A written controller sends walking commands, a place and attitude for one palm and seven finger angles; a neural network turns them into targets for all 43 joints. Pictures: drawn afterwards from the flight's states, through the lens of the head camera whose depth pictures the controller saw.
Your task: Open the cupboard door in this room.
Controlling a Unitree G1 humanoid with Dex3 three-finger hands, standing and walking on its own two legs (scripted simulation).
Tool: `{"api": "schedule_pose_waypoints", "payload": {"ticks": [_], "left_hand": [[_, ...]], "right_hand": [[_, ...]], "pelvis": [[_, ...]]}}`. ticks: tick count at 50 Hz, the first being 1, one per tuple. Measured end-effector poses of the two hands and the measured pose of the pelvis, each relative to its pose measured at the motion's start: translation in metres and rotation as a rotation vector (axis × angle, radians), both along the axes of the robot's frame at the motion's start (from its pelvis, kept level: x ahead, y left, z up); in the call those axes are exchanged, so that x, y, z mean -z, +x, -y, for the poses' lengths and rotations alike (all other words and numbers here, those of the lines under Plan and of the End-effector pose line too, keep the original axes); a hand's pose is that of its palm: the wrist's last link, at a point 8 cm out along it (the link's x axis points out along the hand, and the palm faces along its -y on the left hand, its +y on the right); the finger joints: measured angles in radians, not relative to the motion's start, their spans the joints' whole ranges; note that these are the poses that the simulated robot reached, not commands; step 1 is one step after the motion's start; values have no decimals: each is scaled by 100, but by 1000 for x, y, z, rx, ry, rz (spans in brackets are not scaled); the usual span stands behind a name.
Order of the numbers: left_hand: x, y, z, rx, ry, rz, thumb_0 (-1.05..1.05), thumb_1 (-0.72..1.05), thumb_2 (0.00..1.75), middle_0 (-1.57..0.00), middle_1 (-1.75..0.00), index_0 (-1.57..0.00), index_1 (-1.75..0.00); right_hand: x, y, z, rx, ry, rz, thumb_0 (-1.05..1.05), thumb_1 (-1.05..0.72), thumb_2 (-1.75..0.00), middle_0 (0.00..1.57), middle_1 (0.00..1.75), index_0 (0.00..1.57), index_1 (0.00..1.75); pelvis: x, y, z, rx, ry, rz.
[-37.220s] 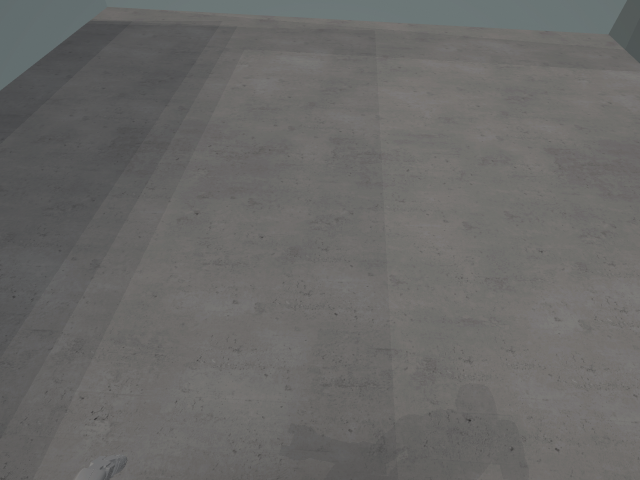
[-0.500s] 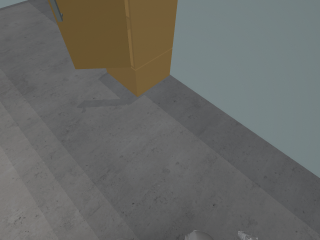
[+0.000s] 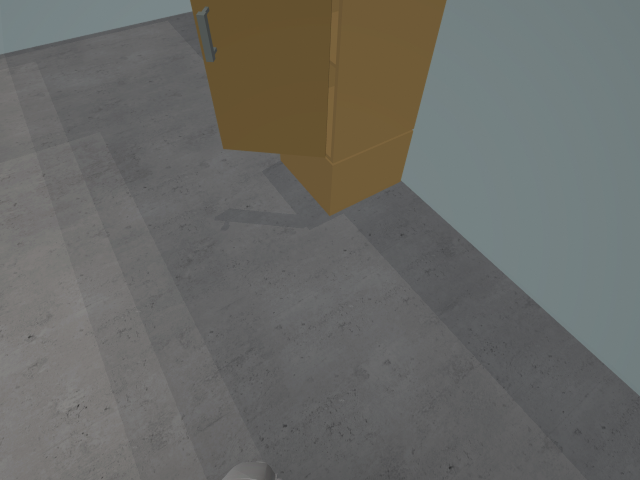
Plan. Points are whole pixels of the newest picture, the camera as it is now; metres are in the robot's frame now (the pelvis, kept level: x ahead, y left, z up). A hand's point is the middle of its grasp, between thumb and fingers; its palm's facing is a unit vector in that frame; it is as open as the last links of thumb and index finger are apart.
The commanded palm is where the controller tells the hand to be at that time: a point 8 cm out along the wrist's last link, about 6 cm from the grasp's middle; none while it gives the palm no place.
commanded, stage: take the last steps up to it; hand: left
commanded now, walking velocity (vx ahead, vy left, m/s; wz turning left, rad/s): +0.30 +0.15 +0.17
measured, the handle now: (208, 34) +1.15 +0.43 -0.03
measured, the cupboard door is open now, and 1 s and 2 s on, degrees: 51 51 51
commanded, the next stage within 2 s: come to a stop and stand still in 1.44 s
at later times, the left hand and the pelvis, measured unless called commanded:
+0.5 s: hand (162, 397) +0.23 +0.27 -0.16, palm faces +0.04 -0.98 -0.19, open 7.4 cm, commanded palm none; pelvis +0.13 +0.08 +0.00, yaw +2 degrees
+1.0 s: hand (162, 372) +0.27 +0.29 -0.17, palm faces +0.15 -0.97 -0.20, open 7.2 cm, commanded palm none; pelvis +0.32 +0.11 +0.00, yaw +4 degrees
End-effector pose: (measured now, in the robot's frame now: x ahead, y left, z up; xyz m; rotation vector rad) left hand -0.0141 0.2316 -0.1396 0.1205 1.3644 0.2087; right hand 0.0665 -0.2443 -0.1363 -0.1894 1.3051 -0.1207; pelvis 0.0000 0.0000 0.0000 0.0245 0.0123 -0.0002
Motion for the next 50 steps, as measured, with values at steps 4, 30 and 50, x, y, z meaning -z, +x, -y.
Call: {"api": "schedule_pose_waypoints", "payload": {"ticks": [4, 30, 50], "left_hand": [[7, -31, -18, -67, -22, -102, 0, 91, 90, -21, -30, -20, -30], [-7, 321, -72, 159, 5, 274, 0, 91, 90, -20, -30, -20, -30], [0, 278, -106, -93, -13, -73, -1, 93, 90, -20, -30, -20, -30]], "right_hand": [[-6, 49, -26, -73, -4, 63, 1, -91, -90, 20, 30, 20, 30], [16, 12, -106, 124, 42, -290, 0, -92, -90, 20, 30, 20, 30], [-1, 341, -123, -72, 18, 64, 0, -93, -90, 20, 30, 20, 30]], "pelvis": [[3, 16, -19, -24, -3, -2], [14, 177, -77, -21, 11, 7], [0, 325, -110, -68, -21, -2]]}}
